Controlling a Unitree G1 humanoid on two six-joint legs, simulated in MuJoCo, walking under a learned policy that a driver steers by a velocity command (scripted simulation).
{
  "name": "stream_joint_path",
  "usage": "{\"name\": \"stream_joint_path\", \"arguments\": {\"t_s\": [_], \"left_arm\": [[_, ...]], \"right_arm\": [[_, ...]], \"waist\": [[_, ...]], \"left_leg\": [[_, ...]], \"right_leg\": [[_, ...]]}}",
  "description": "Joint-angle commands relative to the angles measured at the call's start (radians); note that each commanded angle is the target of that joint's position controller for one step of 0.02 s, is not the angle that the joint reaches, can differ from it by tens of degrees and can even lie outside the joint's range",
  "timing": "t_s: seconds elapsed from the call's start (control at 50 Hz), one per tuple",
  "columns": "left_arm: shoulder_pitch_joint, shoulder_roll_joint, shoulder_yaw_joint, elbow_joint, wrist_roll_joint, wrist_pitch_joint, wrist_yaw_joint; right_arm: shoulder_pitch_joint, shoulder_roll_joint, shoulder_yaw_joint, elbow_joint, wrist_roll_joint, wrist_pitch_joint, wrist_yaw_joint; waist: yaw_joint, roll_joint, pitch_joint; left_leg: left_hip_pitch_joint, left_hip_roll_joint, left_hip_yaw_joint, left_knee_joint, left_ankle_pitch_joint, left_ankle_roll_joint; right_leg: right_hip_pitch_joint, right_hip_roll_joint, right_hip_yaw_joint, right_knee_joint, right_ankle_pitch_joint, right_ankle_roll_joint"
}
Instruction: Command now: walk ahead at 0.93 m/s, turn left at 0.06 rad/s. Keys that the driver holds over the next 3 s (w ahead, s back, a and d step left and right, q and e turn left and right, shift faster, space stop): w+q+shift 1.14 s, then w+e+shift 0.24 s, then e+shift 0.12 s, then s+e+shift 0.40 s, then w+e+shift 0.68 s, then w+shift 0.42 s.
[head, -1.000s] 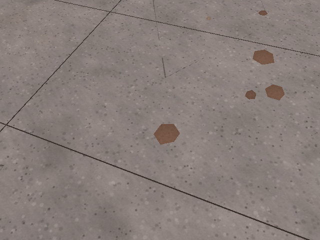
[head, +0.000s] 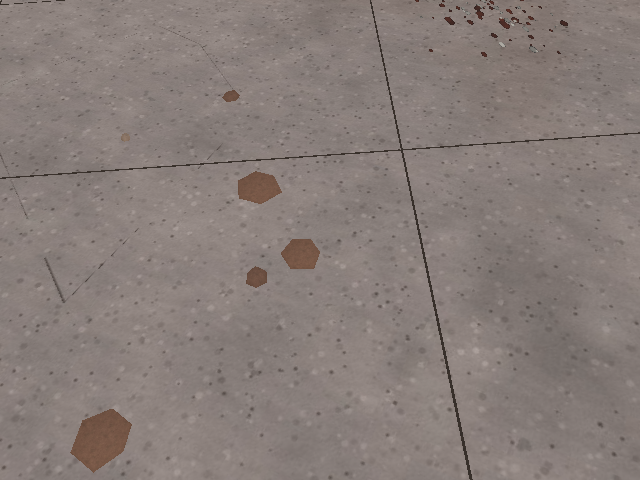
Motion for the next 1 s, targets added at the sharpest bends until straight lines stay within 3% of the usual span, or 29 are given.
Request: {"name": "stream_joint_path", "arguments": {"t_s": [0.02, 0.06, 0.14, 0.2, 0.24, 0.26, 0.28, 0.3, 0.32, 0.34, 0.36, 0.38, 0.42, 0.48, 0.54, 0.6, 0.62, 0.64, 0.66, 0.68, 0.7, 0.72, 0.74, 0.76, 0.78, 0.82, 0.86, 0.92, 1.0], "left_arm": [[0.034, 0.154, 0.04, -0.035, -0.001, -0.062, -0.001], [0.077, 0.138, 0.033, -0.009, 0.0, -0.072, -0.002], [0.085, 0.08, -0.004, 0.029, -0.01, -0.087, 0.017], [0.06, 0.14, 0.004, 0.042, -0.005, -0.093, 0.056], [-0.003, 0.197, 0.025, 0.03, 0.012, -0.065, 0.088], [-0.095, 0.222, 0.036, 0.003, 0.022, -0.048, 0.095], [-0.223, 0.241, 0.05, -0.018, 0.007, -0.032, 0.089], [-0.364, 0.041, -0.005, -0.074, 0.032, -0.057, 0.052], [-0.174, -0.07, -0.042, -0.151, 0.01, -0.072, 0.036], [-0.101, -0.009, -0.055, -0.191, 0.015, -0.099, 0.018], [-0.133, 0.084, -0.047, -0.164, 0.034, -0.113, 0.009], [-0.18, 0.106, -0.039, -0.164, 0.053, -0.103, 0.01], [-0.203, 0.098, -0.051, -0.175, 0.068, -0.052, 0.013], [-0.348, 0.069, -0.071, -0.236, 0.037, -0.031, 0.002], [-0.449, 0.024, -0.086, -0.271, -0.003, -0.031, -0.002], [-0.453, 0.061, -0.071, -0.278, -0.002, -0.042, 0.009], [-0.412, 0.089, -0.058, -0.267, 0.0, -0.049, 0.015], [-0.31, 0.137, -0.036, -0.239, -0.002, -0.057, 0.026], [-0.125, 0.181, -0.012, -0.196, 0.002, -0.065, 0.037], [0.121, 0.261, 0.024, -0.156, 0.024, -0.071, 0.057], [0.146, 0.339, 0.044, -0.149, 0.071, -0.066, 0.059], [0.047, 0.316, 0.059, -0.146, 0.047, -0.05, 0.053], [-0.044, 0.195, 0.037, -0.165, 0.035, -0.045, 0.048], [-0.066, 0.136, 0.022, -0.148, 0.03, -0.043, 0.04], [-0.043, 0.115, 0.017, -0.118, 0.032, -0.043, 0.039], [0.027, 0.064, 0.004, -0.045, 0.017, -0.058, 0.031], [0.036, 0.051, 0.004, -0.016, 0.0, -0.076, 0.017], [-0.003, 0.081, 0.009, -0.001, 0.002, -0.096, 0.016], [0.068, 0.131, 0.018, 0.045, 0.007, -0.097, 0.025]], "right_arm": [[-0.014, -0.083, -0.023, -0.01, 0.035, 0.023, 0.014], [-0.084, -0.065, -0.019, -0.018, 0.049, 0.017, 0.013], [-0.168, -0.033, 0.004, -0.035, 0.034, -0.004, 0.024], [-0.079, -0.067, 0.005, -0.003, 0.03, 0.005, 0.02], [0.165, -0.149, -0.024, 0.066, 0.028, 0.02, 0.008], [0.397, -0.2, -0.05, 0.133, 0.026, 0.025, 0.001], [0.613, -0.23, -0.078, 0.192, 0.041, 0.024, -0.013], [0.545, -0.183, -0.069, 0.242, 0.054, 0.036, -0.027], [0.342, -0.193, -0.057, 0.168, 0.027, 0.022, -0.029], [0.277, -0.208, -0.072, 0.117, 0.017, 0.023, -0.045], [0.227, -0.141, -0.066, 0.098, 0.006, 0.019, -0.052], [0.176, -0.13, -0.061, 0.095, 0.008, 0.009, -0.051], [0.168, -0.137, -0.054, 0.093, 0.018, -0.027, -0.054], [0.169, -0.164, -0.068, 0.081, 0.024, -0.057, -0.048], [0.207, -0.177, -0.085, 0.082, 0.043, -0.057, -0.032], [0.239, -0.196, -0.102, 0.078, 0.035, -0.047, -0.032], [0.234, -0.207, -0.107, 0.074, 0.03, -0.046, -0.035], [0.219, -0.231, -0.112, 0.069, 0.023, -0.047, -0.034], [0.165, -0.252, -0.117, 0.057, 0.024, -0.052, -0.028], [0.113, -0.182, -0.098, 0.023, 0.028, -0.067, -0.03], [0.184, -0.002, -0.052, -0.04, 0.072, -0.072, -0.035], [0.171, -0.062, -0.039, -0.056, 0.058, -0.054, -0.04], [0.07, -0.122, -0.052, -0.044, 0.03, -0.036, -0.04], [0.019, -0.129, -0.055, -0.05, 0.015, -0.027, -0.026], [-0.02, -0.116, -0.055, -0.062, 0.005, -0.018, -0.009], [-0.053, -0.058, -0.038, -0.103, -0.005, 0.01, 0.017], [-0.103, -0.037, -0.023, -0.148, -0.004, 0.029, 0.028], [-0.182, -0.051, -0.009, -0.208, -0.003, 0.035, 0.04], [-0.324, -0.051, 0.01, -0.241, -0.001, 0.034, 0.062]], "waist": [[0.01, -0.04, 0.103], [0.031, -0.042, 0.13], [0.016, -0.068, 0.117], [-0.057, -0.138, 0.015], [-0.196, -0.176, -0.098], [-0.315, -0.173, -0.158], [-0.453, -0.081, -0.169], [-0.345, 0.201, -0.019], [-0.085, 0.177, -0.078], [-0.069, 0.143, -0.196], [-0.038, -0.098, -0.054], [0.004, -0.179, 0.033], [0.049, -0.204, 0.129], [0.005, -0.131, 0.147], [-0.087, -0.039, 0.087], [-0.117, 0.016, 0.027], [-0.098, 0.023, -0.01], [-0.042, 0.011, -0.09], [0.074, -0.008, -0.193], [0.183, -0.074, -0.324], [0.105, -0.369, -0.436], [0.063, -0.4, -0.397], [0.074, -0.229, -0.229], [0.066, -0.124, -0.138], [0.059, -0.106, -0.092], [0.03, -0.156, -0.036], [0.006, -0.145, -0.008], [-0.032, -0.136, 0.049], [-0.005, -0.082, 0.141]], "left_leg": [[-0.188, -0.023, -0.052, -0.054, 0.126, 0.023], [-0.205, -0.105, -0.045, -0.172, 0.182, 0.044], [-0.107, -0.17, 0.132, -0.433, 0.3, 0.09], [0.113, -0.246, 0.218, -0.545, 0.311, 0.12], [0.333, -0.306, 0.219, -0.553, 0.216, 0.151], [0.535, -0.287, 0.156, -0.587, 0.177, 0.199], [0.721, -0.192, 0.019, -0.728, 0.217, 0.303], [0.793, -0.172, -0.084, -0.615, 0.222, 0.302], [0.845, -0.073, -0.473, -0.619, 0.307, 0.437], [0.88, 0.093, -0.833, -0.937, -0.247, 0.524], [0.678, 0.086, -0.857, -1.092, -0.48, 0.464], [0.506, 0.046, -0.775, -1.114, -0.449, 0.412], [0.262, -0.035, -0.631, -1.129, -0.328, 0.379], [0.054, -0.146, -0.429, -1.157, -0.076, 0.336], [0.151, -0.19, -0.371, -1.105, 0.099, 0.255], [0.375, -0.16, -0.407, -0.982, 0.293, 0.211], [0.429, -0.154, -0.419, -0.903, 0.393, 0.19], [0.463, -0.16, -0.41, -0.758, 0.51, 0.167], [0.398, -0.196, -0.375, -0.537, 0.509, 0.143], [0.238, -0.236, -0.308, -0.228, 0.296, 0.134], [-0.082, -0.322, -0.188, 0.069, -0.364, 0.103], [-0.227, -0.231, -0.133, 0.184, -0.26, 0.117], [-0.263, -0.169, -0.1, 0.177, -0.154, 0.116], [-0.238, -0.135, -0.087, 0.121, -0.098, 0.107], [-0.215, -0.108, -0.089, 0.092, -0.089, 0.097], [-0.224, -0.072, -0.085, 0.083, -0.079, 0.089], [-0.259, -0.06, -0.07, 0.07, -0.038, 0.087], [-0.222, -0.061, -0.027, -0.064, 0.11, 0.085], [-0.095, -0.112, 0.136, -0.393, 0.176, 0.135]], "right_leg": [[0.051, -0.248, 0.217, -0.387, 0.23, 0.062], [0.091, -0.206, 0.064, -0.403, 0.468, 0.113], [0.156, -0.185, -0.099, -0.438, 0.912, 0.155], [0.271, -0.233, -0.145, -0.31, 1.488, 0.18], [0.317, -0.266, -0.144, 0.011, 1.73, 0.195], [0.222, -0.272, -0.126, 0.309, 1.711, 0.191], [0.034, -0.16, -0.141, 0.856, 1.211, 0.175], [-0.422, 0.046, -0.059, 1.242, -0.07, 0.141], [-0.682, 0.021, 0.136, 1.363, -0.144, 0.153], [-0.743, -0.017, 0.266, 1.282, -0.116, 0.139], [-0.717, -0.082, 0.258, 1.131, -0.016, 0.112], [-0.66, -0.115, 0.237, 1.027, 0.002, 0.121], [-0.56, -0.179, 0.211, 0.831, 0.005, 0.166], [-0.348, -0.215, 0.124, 0.459, 0.199, 0.208], [-0.221, -0.17, 0.084, 0.182, 0.426, 0.195], [-0.202, -0.121, 0.095, 0.025, 0.399, 0.178], [-0.145, -0.097, 0.102, -0.013, 0.342, 0.17], [-0.026, -0.071, 0.102, -0.025, 0.251, 0.154], [0.186, -0.1, 0.113, -0.014, 0.2, 0.135], [0.438, -0.277, 0.268, 0.01, -0.087, 0.101], [0.661, -0.594, 0.795, -0.161, -0.381, 0.02], [0.578, -0.597, 1.007, -0.266, -0.575, -0.033], [0.432, -0.526, 0.799, -0.254, -0.512, -0.01], [0.314, -0.47, 0.6, -0.237, -0.279, 0.012], [0.243, -0.427, 0.465, -0.239, -0.099, 0.033], [0.174, -0.387, 0.307, -0.254, 0.074, 0.063], [0.144, -0.384, 0.195, -0.285, 0.23, 0.073], [0.06, -0.353, 0.017, -0.353, 0.395, 0.085], [0.093, -0.302, -0.166, -0.394, 0.691, 0.121]]}}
